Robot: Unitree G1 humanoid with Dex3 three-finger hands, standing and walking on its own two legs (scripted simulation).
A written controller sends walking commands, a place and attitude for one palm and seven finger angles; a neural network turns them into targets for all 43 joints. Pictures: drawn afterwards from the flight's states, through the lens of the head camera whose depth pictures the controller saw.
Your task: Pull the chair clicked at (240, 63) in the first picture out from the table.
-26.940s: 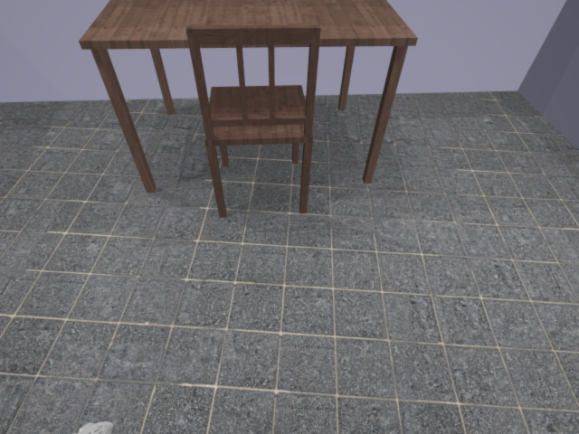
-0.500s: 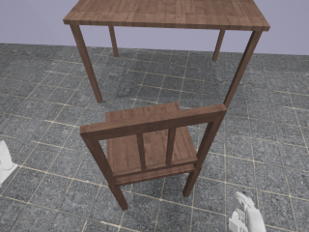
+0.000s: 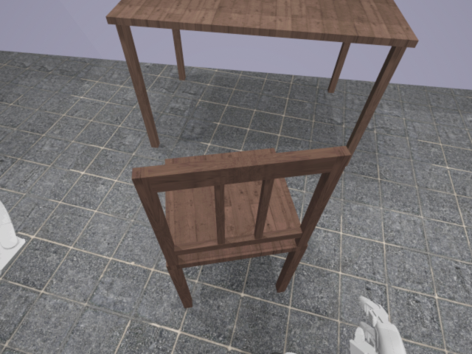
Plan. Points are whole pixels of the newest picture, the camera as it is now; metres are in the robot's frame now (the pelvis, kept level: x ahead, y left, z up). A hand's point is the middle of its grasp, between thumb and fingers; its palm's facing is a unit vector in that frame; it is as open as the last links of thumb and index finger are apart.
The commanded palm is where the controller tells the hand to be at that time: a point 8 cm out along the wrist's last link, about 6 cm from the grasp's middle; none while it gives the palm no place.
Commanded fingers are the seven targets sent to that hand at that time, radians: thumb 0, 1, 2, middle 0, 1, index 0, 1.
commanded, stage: step back with the hand held close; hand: left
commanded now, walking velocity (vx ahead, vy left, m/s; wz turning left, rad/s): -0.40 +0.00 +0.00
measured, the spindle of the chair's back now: (220, 215) +0.42 +0.07 -0.10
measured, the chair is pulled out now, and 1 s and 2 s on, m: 0.62 0.62 0.62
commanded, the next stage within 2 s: stop stepping back and stand still in 0.92 s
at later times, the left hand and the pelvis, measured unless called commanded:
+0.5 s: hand (6, 255) +0.19 +0.27 +0.17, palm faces +0.48 -0.72 -0.50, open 7.4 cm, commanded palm +0.12 +0.29 +0.19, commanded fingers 0.00 0.90 0.90 -0.20 -0.30 -0.20 -0.30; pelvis -0.01 -0.01 -0.01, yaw +1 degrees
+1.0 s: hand out of the picture +0.11 +0.23 +0.19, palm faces +0.41 -0.81 -0.43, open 7.4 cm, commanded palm +0.05 +0.27 +0.19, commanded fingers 0.00 0.90 0.90 -0.20 -0.30 -0.20 -0.30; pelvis -0.10 -0.03 +0.01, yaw -2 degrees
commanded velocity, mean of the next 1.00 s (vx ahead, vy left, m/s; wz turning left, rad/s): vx -0.40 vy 0.00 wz -0.02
